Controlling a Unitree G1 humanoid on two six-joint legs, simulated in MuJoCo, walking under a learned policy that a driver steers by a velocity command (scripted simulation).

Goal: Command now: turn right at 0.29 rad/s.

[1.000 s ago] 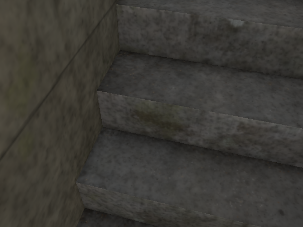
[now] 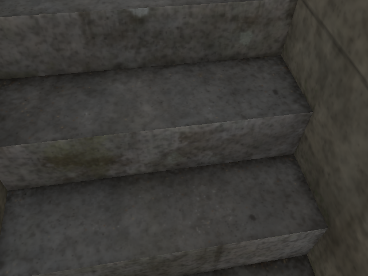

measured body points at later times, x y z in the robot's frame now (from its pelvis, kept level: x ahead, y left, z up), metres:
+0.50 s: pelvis +0.00 -0.01 +0.00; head +0.01 -0.02 +0.45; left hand +0.13 +0.20 -0.12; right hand +0.00 -0.24 -0.15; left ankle -0.01 +0.13 -0.74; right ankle -0.01 -0.10 -0.74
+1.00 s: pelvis +0.03 -0.03 +0.00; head +0.04 -0.03 +0.45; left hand +0.09 +0.19 -0.14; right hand +0.01 -0.27 -0.15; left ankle -0.01 +0.12 -0.73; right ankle -0.01 -0.10 -0.74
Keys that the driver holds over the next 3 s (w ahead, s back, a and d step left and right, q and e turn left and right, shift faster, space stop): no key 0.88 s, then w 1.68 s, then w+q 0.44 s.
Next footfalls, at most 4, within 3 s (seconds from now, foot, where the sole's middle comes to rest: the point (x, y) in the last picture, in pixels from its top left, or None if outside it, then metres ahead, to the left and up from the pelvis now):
0.02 left None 0.03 0.13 -0.77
0.32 right None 0.03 -0.10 -0.77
1.40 left None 0.27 0.23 -0.58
2.02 right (196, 201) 0.56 -0.02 -0.39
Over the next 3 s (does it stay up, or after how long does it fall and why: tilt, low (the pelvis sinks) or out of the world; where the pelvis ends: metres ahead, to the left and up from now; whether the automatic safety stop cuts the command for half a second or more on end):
stays up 0.96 0.01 0.70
